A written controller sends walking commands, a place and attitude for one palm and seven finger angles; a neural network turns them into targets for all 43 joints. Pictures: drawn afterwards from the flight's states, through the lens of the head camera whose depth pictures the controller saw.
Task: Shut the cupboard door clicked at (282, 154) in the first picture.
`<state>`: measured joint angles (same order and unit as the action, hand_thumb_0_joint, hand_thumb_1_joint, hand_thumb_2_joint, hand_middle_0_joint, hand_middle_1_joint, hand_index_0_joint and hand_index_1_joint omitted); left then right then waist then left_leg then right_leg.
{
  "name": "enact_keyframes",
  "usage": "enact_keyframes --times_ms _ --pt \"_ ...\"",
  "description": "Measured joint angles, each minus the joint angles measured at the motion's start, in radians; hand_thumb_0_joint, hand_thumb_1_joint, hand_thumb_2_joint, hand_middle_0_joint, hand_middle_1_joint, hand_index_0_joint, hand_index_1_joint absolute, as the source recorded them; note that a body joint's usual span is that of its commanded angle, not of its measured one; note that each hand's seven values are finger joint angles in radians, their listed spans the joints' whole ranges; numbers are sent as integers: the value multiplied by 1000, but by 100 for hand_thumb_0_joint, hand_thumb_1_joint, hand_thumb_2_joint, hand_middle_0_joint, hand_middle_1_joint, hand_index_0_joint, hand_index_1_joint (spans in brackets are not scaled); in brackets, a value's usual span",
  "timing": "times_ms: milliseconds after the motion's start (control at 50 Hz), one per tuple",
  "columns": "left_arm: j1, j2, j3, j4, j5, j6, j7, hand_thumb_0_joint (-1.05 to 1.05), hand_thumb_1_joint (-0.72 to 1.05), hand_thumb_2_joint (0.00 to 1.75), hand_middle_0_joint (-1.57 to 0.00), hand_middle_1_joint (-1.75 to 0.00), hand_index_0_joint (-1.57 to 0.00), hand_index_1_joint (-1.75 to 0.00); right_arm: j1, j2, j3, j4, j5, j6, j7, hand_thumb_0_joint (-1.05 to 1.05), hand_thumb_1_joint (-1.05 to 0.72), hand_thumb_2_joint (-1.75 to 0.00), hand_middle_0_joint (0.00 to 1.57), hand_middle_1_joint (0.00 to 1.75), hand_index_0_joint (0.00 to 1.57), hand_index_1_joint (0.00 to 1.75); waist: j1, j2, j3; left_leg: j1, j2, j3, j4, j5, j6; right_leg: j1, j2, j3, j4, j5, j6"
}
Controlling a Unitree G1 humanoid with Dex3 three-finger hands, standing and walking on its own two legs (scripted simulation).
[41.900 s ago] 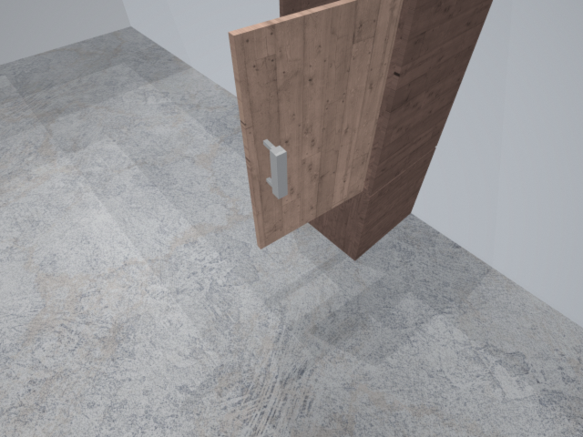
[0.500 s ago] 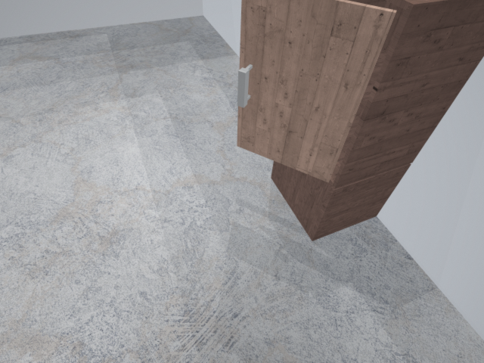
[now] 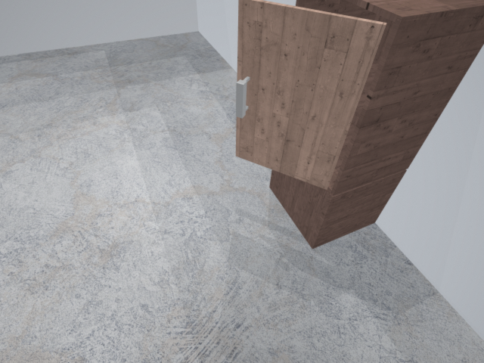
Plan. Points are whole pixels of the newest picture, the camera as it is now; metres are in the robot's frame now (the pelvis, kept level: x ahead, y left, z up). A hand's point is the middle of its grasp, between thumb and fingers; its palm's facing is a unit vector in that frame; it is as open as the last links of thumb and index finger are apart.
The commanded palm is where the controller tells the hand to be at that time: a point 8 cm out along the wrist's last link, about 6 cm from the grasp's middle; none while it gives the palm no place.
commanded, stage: let the arm hang, fingers relaxed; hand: left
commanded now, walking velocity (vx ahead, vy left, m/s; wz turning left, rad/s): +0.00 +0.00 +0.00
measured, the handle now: (243, 96) +0.94 +0.04 -0.04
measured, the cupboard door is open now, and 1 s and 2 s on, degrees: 38 38 38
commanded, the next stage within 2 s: look to check the result in 0.08 s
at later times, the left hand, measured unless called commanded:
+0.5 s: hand out of the picture -0.02 +0.18 -0.18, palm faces +0.02 -0.98 -0.20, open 7.4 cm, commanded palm none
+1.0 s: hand out of the picture +0.04 +0.20 -0.18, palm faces +0.11 -0.97 -0.23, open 7.4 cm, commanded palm none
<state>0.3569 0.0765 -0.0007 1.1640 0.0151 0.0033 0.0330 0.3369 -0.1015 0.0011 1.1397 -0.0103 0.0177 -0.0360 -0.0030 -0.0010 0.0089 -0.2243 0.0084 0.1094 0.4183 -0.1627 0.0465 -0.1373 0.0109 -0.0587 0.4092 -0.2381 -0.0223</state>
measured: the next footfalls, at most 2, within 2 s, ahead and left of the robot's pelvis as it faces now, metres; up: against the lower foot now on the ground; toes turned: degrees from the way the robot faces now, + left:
right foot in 1.56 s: +0.11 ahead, -0.13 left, +0.00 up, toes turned +27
left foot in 1.96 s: -0.01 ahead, +0.09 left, +0.00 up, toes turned +48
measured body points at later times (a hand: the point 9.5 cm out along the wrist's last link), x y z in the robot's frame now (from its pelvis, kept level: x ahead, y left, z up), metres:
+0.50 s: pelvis +0.00 +0.01 +0.00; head +0.01 +0.01 +0.45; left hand -0.02 +0.23 -0.16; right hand -0.02 -0.22 -0.16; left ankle +0.04 +0.09 -0.74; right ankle -0.01 -0.10 -0.74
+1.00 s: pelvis +0.01 +0.00 -0.01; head +0.04 +0.01 +0.44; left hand +0.03 +0.25 -0.16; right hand +0.05 -0.23 -0.16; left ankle +0.04 +0.09 -0.74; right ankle -0.01 -0.10 -0.74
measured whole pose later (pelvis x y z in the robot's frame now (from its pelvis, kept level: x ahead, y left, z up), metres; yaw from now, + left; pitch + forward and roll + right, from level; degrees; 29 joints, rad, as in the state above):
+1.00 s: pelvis +0.01 +0.00 -0.01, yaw +5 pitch -1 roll -1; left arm 0.21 0.18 0.05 1.05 0.02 0.02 0.03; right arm 0.25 -0.19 -0.03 1.06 -0.02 0.05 -0.01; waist -0.02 0.01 0.06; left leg -0.32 -0.02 0.04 0.56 -0.23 0.04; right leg -0.18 -0.02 -0.14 0.51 -0.32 -0.01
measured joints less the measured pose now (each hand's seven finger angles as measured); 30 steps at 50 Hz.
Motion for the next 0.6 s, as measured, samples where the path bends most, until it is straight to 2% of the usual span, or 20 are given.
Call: enact_keyframes --times_ms 280,600 --pt "-8 37 9 -7 2 -2 3 0 91 90 -20 -30 -20 -30 -4 -15 -7 -8 0 -1 2 0 -91 -90 20 30 20 30 -4 5 9 -8 -5 7 -1 -1 7 -11 -5 7 2 1 7" --pt "-64 90 15 -17 3 -4 -5 1 91 90 -20 -30 -20 -30 -52 -72 -12 -13 2 -8 8 0 -91 -90 20 30 20 30 -4 11 27 16 -12 13 -25 2 11 8 -11 14 -16 2 12"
